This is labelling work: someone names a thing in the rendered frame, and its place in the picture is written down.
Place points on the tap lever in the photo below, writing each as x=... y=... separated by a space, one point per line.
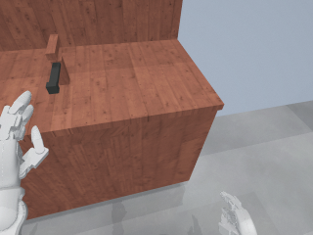
x=53 y=85

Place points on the left robot hand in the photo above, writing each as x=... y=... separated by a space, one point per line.
x=12 y=130

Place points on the right robot hand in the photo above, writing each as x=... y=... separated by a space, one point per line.
x=240 y=221

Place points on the left robot forearm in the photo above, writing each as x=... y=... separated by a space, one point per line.
x=13 y=210

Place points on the counter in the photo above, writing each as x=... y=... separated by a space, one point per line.
x=133 y=110

